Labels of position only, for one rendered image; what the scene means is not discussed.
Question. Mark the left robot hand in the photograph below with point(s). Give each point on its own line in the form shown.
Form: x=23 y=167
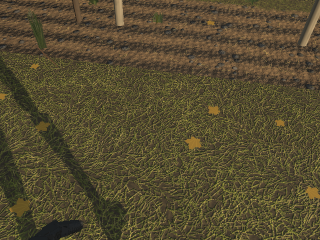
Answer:
x=56 y=230

